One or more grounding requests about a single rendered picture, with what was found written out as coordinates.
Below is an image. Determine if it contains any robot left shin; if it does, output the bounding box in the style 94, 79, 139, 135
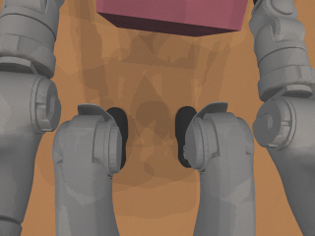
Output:
52, 103, 118, 167

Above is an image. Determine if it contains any right robot forearm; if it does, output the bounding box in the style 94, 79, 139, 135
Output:
248, 0, 315, 102

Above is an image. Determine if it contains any robot left thigh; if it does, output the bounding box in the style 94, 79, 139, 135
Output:
54, 114, 122, 236

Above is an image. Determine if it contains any right robot upper arm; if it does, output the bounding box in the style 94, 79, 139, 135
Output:
252, 96, 315, 236

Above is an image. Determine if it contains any carton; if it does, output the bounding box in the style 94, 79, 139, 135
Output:
95, 0, 248, 37

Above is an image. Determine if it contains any left robot forearm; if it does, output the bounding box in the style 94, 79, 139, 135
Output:
0, 0, 65, 80

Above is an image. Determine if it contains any left robot upper arm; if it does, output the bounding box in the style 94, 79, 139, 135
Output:
0, 71, 62, 236

